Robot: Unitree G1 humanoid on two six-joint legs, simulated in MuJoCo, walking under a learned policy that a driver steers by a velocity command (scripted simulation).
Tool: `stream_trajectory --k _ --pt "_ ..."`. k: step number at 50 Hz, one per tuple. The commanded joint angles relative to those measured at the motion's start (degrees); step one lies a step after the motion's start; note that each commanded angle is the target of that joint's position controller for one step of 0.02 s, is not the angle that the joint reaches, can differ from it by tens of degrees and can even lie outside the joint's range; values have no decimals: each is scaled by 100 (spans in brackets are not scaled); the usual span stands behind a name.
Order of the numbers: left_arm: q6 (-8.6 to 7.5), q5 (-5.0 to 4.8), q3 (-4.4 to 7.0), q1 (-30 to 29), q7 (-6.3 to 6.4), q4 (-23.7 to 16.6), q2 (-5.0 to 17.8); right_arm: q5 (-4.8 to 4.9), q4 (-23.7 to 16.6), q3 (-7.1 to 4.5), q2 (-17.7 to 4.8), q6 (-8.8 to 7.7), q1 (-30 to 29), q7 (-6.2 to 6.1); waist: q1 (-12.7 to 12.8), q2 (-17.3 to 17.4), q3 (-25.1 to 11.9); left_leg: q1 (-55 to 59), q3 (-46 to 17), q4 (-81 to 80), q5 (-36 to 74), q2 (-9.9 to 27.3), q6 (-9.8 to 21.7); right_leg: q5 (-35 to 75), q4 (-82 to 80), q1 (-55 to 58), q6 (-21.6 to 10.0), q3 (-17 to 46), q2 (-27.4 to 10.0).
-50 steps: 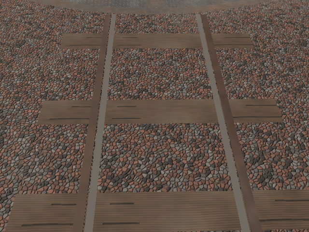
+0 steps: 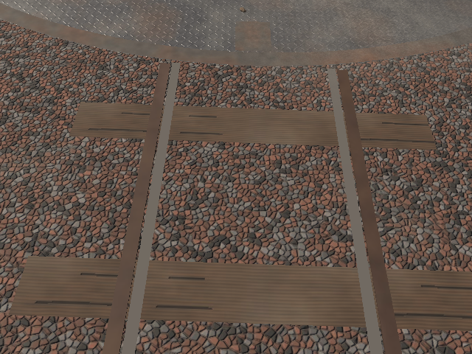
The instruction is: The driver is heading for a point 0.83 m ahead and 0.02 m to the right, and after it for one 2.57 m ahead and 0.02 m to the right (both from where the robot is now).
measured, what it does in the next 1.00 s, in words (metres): walks ahead: right foot, then right foot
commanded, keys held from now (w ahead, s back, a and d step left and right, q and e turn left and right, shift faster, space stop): no key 0.22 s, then w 0.78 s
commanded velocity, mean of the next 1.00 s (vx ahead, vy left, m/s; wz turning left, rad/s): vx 0.32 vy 0.00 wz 0.00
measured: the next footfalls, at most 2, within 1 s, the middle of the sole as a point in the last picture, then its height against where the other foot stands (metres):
right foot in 0.24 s outside the picture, level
right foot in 0.96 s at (294, 335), level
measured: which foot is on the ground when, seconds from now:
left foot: down 0.00-0.96, up 0.98-1.00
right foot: up 0.00-0.22, down 0.24-0.52, up 0.54-0.94, down 0.96-1.00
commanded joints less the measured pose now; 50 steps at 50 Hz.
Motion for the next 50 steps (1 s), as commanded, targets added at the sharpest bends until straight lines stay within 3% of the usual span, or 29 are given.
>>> stream_trajectory --k 1,4,7,9,12,13,14,15,17,18,20,21,23,25,26,27,28,29,30,31,33,38,43,45,46,47,48,49,50 --pt "137 50 151 271 132 -233 508 -67 -114 -63 -499 18 203 -66 -26 470 -1092 1547 -1582 -1050 2277 1591 1143 454 57 -865 62 201 -627" --pt "316 81 90 467 213 -168 150 -186 -33 -68 -550 45 16 -88 193 766 -987 697 -1030 -1344 1936 1292 1103 648 -1251 -4 59 -22 -569" --pt "409 107 96 250 226 -177 261 -117 25 -94 -703 123 72 -168 118 776 -1139 651 -1024 -1546 577 1284 1037 1452 -2130 428 31 -121 -518" --pt "458 133 111 121 197 -155 287 -48 41 -73 -692 208 -19 -206 146 726 -933 372 -1036 -1700 -1121 1185 851 1960 -2679 742 -36 -219 -459" --pt "451 254 119 29 176 -134 328 19 212 -8 -528 289 220 -233 154 581 -453 60 -1017 -1717 -3007 846 295 2044 -3637 1002 -261 -225 -483" --pt "423 229 133 49 197 -165 500 48 213 -49 -638 316 280 -251 63 442 -244 81 -969 -1449 -3114 691 169 1380 -3881 740 -418 -53 -651" --pt "407 127 256 8 210 -81 926 98 176 -89 -636 343 457 -292 -157 -298 -58 193 -503 -1212 -3140 273 69 -11 -4039 146 -606 35 -622" --pt "349 82 268 41 201 -69 824 115 150 -112 -730 329 337 -326 -17 -562 96 465 -246 -655 -3030 123 -1 -767 -4565 -349 -734 341 -735" --pt "190 84 313 41 189 -31 864 141 116 -105 -473 237 285 -321 -26 -1295 107 347 177 541 -2074 -241 -67 -925 -5377 -117 -918 1275 -1278" --pt "106 44 351 50 186 -20 870 92 147 -134 -476 185 337 -281 -15 -1381 84 101 97 1057 -1716 -201 -17 -714 -5454 172 -1054 1687 -1585" --pt "-25 3 336 203 177 14 736 122 140 -160 -416 96 351 -202 7 -1091 23 -380 -175 1492 -1956 65 144 -249 -5356 626 -1236 1941 -1868" --pt "-58 -39 336 132 157 -4 732 165 101 -138 -336 55 319 -180 -36 -997 58 -365 -209 1193 -2097 143 202 -36 -5272 695 -1205 1829 -1828" --pt "-43 -97 345 -212 114 -73 767 181 178 -137 -274 -5 469 -169 -258 -836 -4 743 92 -52 -1541 -25 236 463 -5025 274 -964 1146 -1397" --pt "-26 -71 348 -248 87 -98 756 165 466 -244 -475 36 1138 -182 -489 -611 -350 2174 64 -317 -927 -90 174 1073 -4432 -366 -807 705 -1080" --pt "-54 -26 270 -446 64 -186 472 187 611 -326 -731 49 1734 -208 -719 95 -519 2962 -838 -705 -1174 565 364 1420 -3255 -1042 -555 195 -728" --pt "-169 3 183 -465 65 -401 84 198 698 -467 -1343 93 2285 -221 -793 1704 -647 3922 -2749 -1443 -1735 1692 991 1050 -1565 -2467 -205 -639 -89" --pt "-267 -21 221 -791 69 -543 346 128 790 -413 -1279 27 2598 -171 -933 1663 -509 3857 -3983 -1743 -2058 2392 1562 90 -253 -3266 -219 -188 -174" --pt "-324 -112 264 -843 11 -560 507 91 692 -283 -918 -45 2240 -166 -693 1064 -174 3766 -3677 -1684 -2079 2292 1478 467 370 -3761 -372 122 -536" --pt "-348 -138 254 -781 -38 -490 478 58 578 -221 -763 -89 1952 -141 -543 816 -88 3613 -3104 -1700 -1796 2020 1258 998 482 -3825 -484 107 -707" --pt "-362 -89 260 -784 -51 -461 458 62 494 -198 -775 -100 1727 -112 -436 586 1 3394 -2678 -1779 -1324 1867 1095 1425 287 -3781 -522 70 -815" --pt "-329 -24 273 -823 -78 -460 385 45 480 -112 -597 -49 1678 -118 -307 537 8 2959 -1880 -1897 -5 1585 886 1936 -306 -3266 -461 -28 -916" --pt "-247 -3 88 -1781 -169 -821 -16 60 526 -152 -911 10 1898 -258 -453 567 198 2081 -834 -2175 541 1146 774 3186 -2482 -2100 -204 -477 -512" --pt "-212 -65 63 -2313 -296 -1098 222 173 735 -216 -947 11 2239 -258 -466 618 389 2584 -746 -2102 685 1501 683 3410 -3307 -1717 -432 -396 -403" --pt "-223 -53 145 -2061 -319 -1096 442 165 725 -260 -1025 51 2128 -257 -217 667 150 2925 -648 -1623 1876 1583 558 3117 -3423 -1196 -610 -474 -254" --pt "-222 -35 233 -1631 -308 -996 603 164 704 -276 -1059 81 2044 -258 50 728 -172 2968 -512 -1041 2885 1501 464 2971 -3414 -521 -719 -615 -80" --pt "-206 -37 369 -709 -280 -712 825 146 676 -242 -966 121 1987 -257 489 689 -692 2677 -299 31 3401 1240 316 2925 -3411 695 -873 -718 73" --pt "-188 15 490 334 -226 -486 1195 63 550 -165 -808 138 1986 -251 846 241 -1431 1460 -105 1759 2129 942 117 2735 -3262 2450 -1188 259 -782" --pt "-165 69 555 840 -242 -337 1630 74 493 69 40 26 2736 -190 441 -1341 -2395 -622 -188 4024 -1665 -149 -246 1223 -4042 4253 -2127 3189 -2261" --pt "-171 37 393 738 -258 -369 1140 201 521 -23 -365 -130 2351 -151 597 -1117 -2362 -1263 -1043 4830 -2742 -99 -120 558 -4811 4072 -2010 4082 -2271"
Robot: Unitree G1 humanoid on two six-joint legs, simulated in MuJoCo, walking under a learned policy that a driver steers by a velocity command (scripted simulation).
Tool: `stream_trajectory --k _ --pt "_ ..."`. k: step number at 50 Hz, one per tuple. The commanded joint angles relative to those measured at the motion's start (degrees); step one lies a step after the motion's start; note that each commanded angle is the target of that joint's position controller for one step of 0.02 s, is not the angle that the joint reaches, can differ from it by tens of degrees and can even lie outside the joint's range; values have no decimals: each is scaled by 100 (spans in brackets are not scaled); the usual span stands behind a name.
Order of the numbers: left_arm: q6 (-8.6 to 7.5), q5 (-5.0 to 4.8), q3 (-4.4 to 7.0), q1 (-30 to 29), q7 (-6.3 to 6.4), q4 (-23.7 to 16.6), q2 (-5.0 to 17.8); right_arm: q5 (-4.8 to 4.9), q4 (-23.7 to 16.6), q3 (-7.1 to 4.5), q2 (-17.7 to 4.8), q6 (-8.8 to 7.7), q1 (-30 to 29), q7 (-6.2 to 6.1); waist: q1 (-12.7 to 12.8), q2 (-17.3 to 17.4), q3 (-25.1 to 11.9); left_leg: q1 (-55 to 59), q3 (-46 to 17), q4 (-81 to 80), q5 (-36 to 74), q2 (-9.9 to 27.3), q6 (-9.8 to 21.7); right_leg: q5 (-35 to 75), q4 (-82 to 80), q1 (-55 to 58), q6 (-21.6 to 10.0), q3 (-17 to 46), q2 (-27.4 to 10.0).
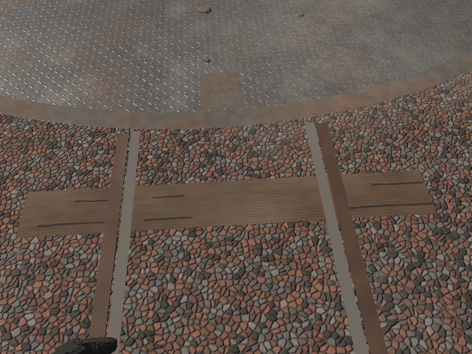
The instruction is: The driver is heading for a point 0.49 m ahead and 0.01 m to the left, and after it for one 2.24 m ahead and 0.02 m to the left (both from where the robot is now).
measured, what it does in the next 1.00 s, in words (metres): walks ahead: left foot, then right foot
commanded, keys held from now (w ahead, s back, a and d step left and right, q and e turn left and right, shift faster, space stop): w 0.46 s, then no key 0.54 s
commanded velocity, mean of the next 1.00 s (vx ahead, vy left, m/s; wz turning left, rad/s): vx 0.33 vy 0.00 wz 0.00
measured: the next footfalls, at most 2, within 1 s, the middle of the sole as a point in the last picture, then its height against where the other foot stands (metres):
left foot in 0.52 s outside the picture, level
right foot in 0.92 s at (271, 329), level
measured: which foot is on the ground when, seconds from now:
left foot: up 0.00-0.50, down 0.52-1.00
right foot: down 0.00-0.54, up 0.56-0.90, down 0.92-1.00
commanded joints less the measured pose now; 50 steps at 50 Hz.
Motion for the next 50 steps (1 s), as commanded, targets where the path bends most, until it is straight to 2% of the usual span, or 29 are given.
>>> stream_trajectory --k 1,2,3,5,7,11,15,19,22,23,24,25,26,27,28,29,30,31,32,34,36,40,44,45,46,47,48,49,50 --pt "20 -3 233 1984 42 328 987 209 -629 -90 -676 -350 -324 73 965 -1072 -1365 -4100 -541 3388 -18 -14 296 -1888 -1858 4467 -1187 3851 -2046" --pt "-8 27 165 1461 42 187 813 205 -717 -101 -738 -376 -658 30 782 -566 -913 -3918 -400 3151 542 304 349 -1324 -1981 3547 -1042 3108 -1847" --pt "-39 98 121 1124 21 147 666 105 -720 -150 -715 -346 -775 -21 578 -325 -595 -3616 -344 2785 915 507 353 -787 -2138 2723 -962 2563 -1651" --pt "-81 156 69 933 -7 176 493 47 -652 -172 -487 -172 -485 -56 231 -510 -481 -2956 -407 2324 1191 726 362 -520 -2439 1915 -892 1971 -1369" --pt "-99 125 85 1109 35 271 597 39 -688 -176 -374 -65 -557 -72 161 -488 -287 -2983 -333 1911 1331 785 289 -454 -2704 1588 -970 1656 -1311" --pt "-80 116 130 1559 194 388 844 -66 -980 -219 -467 -41 -1419 -59 312 -308 -3 -3738 -312 690 2516 806 62 -138 -2918 1829 -967 1357 -1310" --pt "-40 50 125 1939 256 475 885 -41 -1169 -160 -346 -96 -2170 30 543 -333 102 -3570 -69 -535 3436 573 1 156 -2895 2030 -771 857 -1123" --pt "39 11 147 2378 267 654 943 17 -1389 -79 -320 -131 -2822 152 770 -322 273 -3593 40 -1224 3305 418 21 256 -2657 2645 -748 730 -1293" --pt "130 -17 199 2472 282 728 1028 45 -1538 -69 -435 -186 -2967 256 717 -426 293 -3472 50 -1546 2712 334 201 575 -2291 3131 -665 789 -1547" --pt "159 -22 218 2425 287 723 1073 55 -1528 -94 -526 -205 -2828 274 609 -504 214 -3204 105 -1617 2486 262 279 935 -2122 3223 -611 805 -1598" --pt "194 -11 225 2277 293 693 1105 27 -1457 -157 -665 -226 -2491 274 380 -588 27 -2648 237 -1742 2366 77 378 2086 -1647 3261 -502 712 -1506" --pt "240 -7 198 2172 302 662 1037 -36 -1207 -282 -881 -243 -1689 256 -24 -551 -472 -1578 434 -1909 2590 -165 521 3213 -659 3185 -326 474 -1193" --pt "247 56 119 2247 318 565 859 -143 -971 -409 -1274 -264 -775 222 -303 -285 -1281 62 -30 -1586 3839 359 793 2672 715 2393 -61 224 -845" --pt "155 136 -74 2862 284 498 263 -257 -843 -516 -1809 -217 -159 185 -145 1104 -2191 2427 -2327 -1616 4784 1918 1759 -114 3076 42 450 -21 116" --pt "28 85 -60 2925 260 637 395 -161 -811 -384 -1418 -170 -56 201 -195 1334 -2838 2594 -3456 -2167 5464 2295 2084 -2990 4088 -421 522 917 441" --pt "-19 -82 71 2561 250 578 808 -97 -877 -281 -1138 -161 -485 205 -148 979 -2182 1938 -2508 -2108 5645 2059 1818 -2895 4467 -756 447 1178 125" --pt "-9 -116 65 2176 278 492 804 -91 -994 -206 -908 -153 -1000 190 5 620 -1554 1144 -1679 -2159 5784 1792 1586 -2553 4241 -877 420 904 -190" --pt "50 -56 88 1954 332 466 754 -105 -1028 -150 -737 -157 -1385 194 176 280 -1104 342 -1229 -2388 5610 1534 1423 -2168 3794 -738 438 731 -418" --pt "153 -18 129 1948 381 467 737 -131 -1031 -100 -577 -166 -1603 191 366 312 -902 -277 -930 -2621 5441 1338 1301 -1922 3419 -352 430 693 -589" --pt "323 43 92 2194 405 531 423 -255 -935 -56 -478 -179 -1706 195 596 411 -893 -1005 -590 -2855 5678 1202 1346 -1536 2945 404 468 665 -621" --pt "388 70 73 2112 443 465 340 -279 -862 -62 -593 -191 -1818 140 712 503 -858 -1209 -278 -2952 5910 1093 1391 -1188 2140 591 521 625 -616" --pt "478 79 48 1564 444 361 426 -213 -736 -77 -781 -76 -1768 35 546 501 -944 -1133 -89 -3053 5111 994 1261 -352 831 1036 559 513 -533" --pt "546 102 81 1279 428 352 502 -147 -605 -14 -668 59 -1724 7 525 426 -624 -1193 -292 -2978 3206 961 1107 -207 -155 1435 452 457 -452" --pt "535 150 85 1307 424 389 505 -95 -571 15 -591 83 -1687 4 582 341 -554 -1259 -286 -2849 2604 806 935 133 -664 1727 378 419 -414" --pt "526 210 105 1293 429 394 633 -103 -504 57 -465 91 -1470 5 537 131 -490 -1327 -268 -2699 2045 600 677 794 -1001 1996 301 618 -586" --pt "516 209 141 1269 451 363 894 -192 -482 75 -390 83 -1237 8 307 -263 -495 -1499 -100 -2401 1482 278 443 1647 -947 2258 176 900 -904" --pt "529 125 173 1055 457 394 1069 -196 -401 57 -339 88 -765 6 -87 -900 -492 -1588 139 -2440 1138 -78 286 1427 -828 2229 -44 1003 -1003" --pt "533 82 131 971 408 435 722 -197 -400 71 -358 134 -974 -30 80 -892 -451 -1188 268 -2432 1246 -112 199 558 -944 1793 7 922 -823" --pt "519 97 96 933 379 458 558 -165 -445 47 -479 190 -1226 -55 193 -705 -322 -1093 274 -2370 1380 -90 189 313 -1000 1603 118 833 -684"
